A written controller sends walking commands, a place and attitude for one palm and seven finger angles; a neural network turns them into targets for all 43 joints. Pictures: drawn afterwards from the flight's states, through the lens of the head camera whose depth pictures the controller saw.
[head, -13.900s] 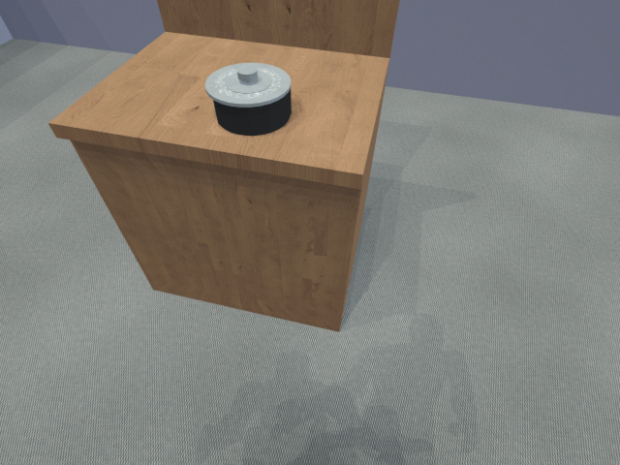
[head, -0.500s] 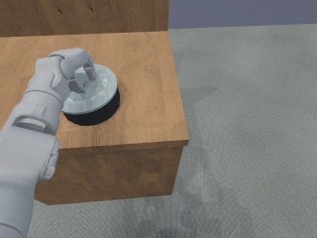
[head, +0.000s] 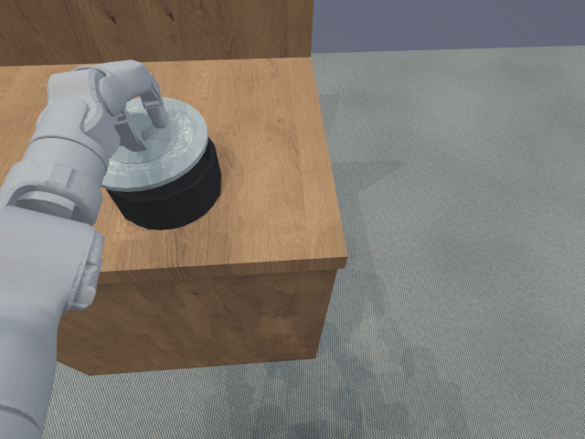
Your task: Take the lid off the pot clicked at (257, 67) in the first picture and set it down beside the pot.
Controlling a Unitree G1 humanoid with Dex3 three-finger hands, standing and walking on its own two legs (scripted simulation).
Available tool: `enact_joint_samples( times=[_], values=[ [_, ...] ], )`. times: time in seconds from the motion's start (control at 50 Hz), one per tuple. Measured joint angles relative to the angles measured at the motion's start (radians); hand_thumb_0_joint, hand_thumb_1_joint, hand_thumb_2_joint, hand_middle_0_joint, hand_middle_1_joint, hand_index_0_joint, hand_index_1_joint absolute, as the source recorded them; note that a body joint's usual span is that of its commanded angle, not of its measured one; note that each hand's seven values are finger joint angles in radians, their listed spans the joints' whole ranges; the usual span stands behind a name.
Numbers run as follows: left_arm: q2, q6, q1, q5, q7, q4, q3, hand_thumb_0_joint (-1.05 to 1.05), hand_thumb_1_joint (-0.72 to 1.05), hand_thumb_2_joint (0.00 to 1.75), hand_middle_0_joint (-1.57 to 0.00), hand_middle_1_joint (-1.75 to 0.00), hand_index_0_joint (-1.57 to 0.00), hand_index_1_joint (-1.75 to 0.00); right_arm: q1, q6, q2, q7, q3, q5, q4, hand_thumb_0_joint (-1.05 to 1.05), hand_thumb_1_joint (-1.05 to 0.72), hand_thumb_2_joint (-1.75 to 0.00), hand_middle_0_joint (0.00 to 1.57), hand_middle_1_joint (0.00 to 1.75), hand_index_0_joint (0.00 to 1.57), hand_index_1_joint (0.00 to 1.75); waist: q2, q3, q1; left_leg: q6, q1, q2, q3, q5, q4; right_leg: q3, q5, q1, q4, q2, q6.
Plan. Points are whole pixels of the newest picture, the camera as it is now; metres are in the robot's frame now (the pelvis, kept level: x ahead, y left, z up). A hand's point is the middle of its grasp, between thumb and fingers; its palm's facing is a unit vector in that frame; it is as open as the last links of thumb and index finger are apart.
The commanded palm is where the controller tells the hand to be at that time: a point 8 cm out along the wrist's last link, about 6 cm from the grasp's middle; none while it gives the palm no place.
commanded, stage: lift the lid straight up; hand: left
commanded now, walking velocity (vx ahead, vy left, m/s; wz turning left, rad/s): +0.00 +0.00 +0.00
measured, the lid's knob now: (137, 127) +0.53 +0.18 +0.13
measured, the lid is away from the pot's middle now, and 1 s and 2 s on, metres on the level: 0.01 0.01 0.07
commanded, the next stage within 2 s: move the lid sideways beside the pot in 1.36 s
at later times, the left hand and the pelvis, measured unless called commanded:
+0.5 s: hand (127, 96) +0.51 +0.17 +0.19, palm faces -0.37 -0.09 -0.92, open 7.0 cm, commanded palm +0.50 +0.18 +0.27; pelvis +0.01 +0.00 +0.00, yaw +0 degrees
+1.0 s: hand (113, 67) +0.51 +0.17 +0.23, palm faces -0.35 -0.10 -0.93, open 7.0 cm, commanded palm +0.51 +0.18 +0.31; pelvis +0.00 +0.00 +0.00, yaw +1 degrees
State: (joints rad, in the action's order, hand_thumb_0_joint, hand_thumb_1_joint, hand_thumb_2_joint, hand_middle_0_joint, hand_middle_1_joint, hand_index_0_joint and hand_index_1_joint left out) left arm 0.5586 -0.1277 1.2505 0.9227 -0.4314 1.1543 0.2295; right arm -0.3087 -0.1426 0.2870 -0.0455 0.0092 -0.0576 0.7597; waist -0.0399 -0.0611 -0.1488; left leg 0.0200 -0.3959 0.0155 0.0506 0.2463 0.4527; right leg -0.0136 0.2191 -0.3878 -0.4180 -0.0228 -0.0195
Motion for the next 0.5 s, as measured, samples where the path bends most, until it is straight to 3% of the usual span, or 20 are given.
enact_joint_samples(
  times=[0.16, 0.5],
  values=[
    [0.003, -0.016, 0.043, 0.003, -0.023, 0.000, 0.027, 0.00, 0.42, 0.47, -0.65, -1.01, -0.66, -0.98, -0.007, 0.009, 0.004, 0.003, 0.006, 0.002, 0.005, 0.01, -0.91, -0.89, 0.21, 0.30, 0.20, 0.30, 0.000, 0.000, -0.001, 0.000, -0.006, -0.003, -0.003, -0.003, -0.006, -0.003, 0.000, -0.005, 0.004, -0.003, -0.001],
    [-0.007, -0.059, 0.063, 0.012, -0.066, -0.029, -0.014, 0.00, 0.42, 0.47, -0.66, -1.01, -0.66, -0.98, 0.016, -0.001, -0.005, 0.017, -0.007, 0.008, -0.006, 0.01, -0.91, -0.89, 0.21, 0.30, 0.21, 0.30, -0.021, -0.007, 0.011, -0.001, 0.033, -0.003, 0.003, -0.004, -0.025, 0.004, 0.006, 0.023, 0.006, -0.002, 0.001]
  ],
)
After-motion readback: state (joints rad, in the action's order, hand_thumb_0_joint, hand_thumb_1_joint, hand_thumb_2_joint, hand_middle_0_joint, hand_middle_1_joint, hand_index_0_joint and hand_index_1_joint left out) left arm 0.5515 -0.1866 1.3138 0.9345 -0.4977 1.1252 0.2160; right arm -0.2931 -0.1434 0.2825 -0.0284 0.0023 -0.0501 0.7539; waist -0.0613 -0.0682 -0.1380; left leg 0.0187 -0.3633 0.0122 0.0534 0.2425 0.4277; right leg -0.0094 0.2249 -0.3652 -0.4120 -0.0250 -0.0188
